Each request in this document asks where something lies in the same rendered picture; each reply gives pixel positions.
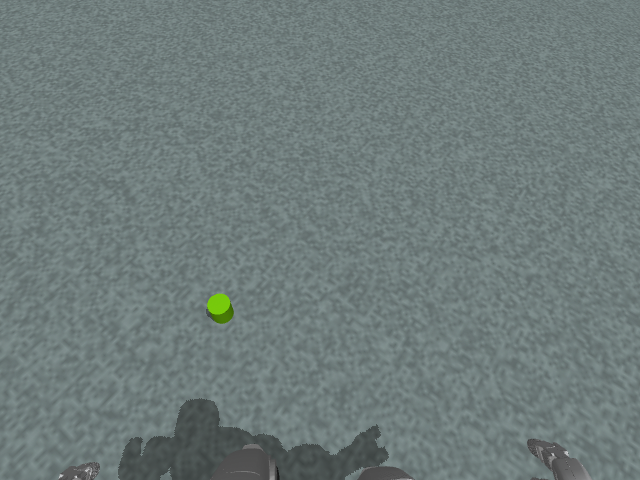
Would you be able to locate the left robot hand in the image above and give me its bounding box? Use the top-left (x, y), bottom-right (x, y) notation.
top-left (58, 462), bottom-right (100, 480)

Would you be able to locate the right robot hand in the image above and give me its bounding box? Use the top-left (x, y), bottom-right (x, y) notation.
top-left (527, 439), bottom-right (592, 480)

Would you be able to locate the tin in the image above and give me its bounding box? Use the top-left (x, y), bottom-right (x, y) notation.
top-left (207, 294), bottom-right (234, 324)

